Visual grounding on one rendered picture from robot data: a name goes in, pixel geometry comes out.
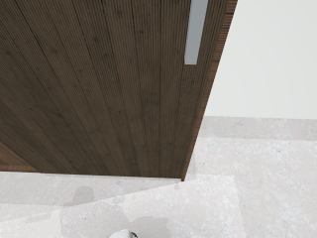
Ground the wardrobe door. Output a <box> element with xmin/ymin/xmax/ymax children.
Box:
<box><xmin>0</xmin><ymin>142</ymin><xmax>30</xmax><ymax>167</ymax></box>
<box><xmin>0</xmin><ymin>0</ymin><xmax>227</xmax><ymax>179</ymax></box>

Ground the handle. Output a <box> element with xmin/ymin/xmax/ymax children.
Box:
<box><xmin>184</xmin><ymin>0</ymin><xmax>208</xmax><ymax>64</ymax></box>

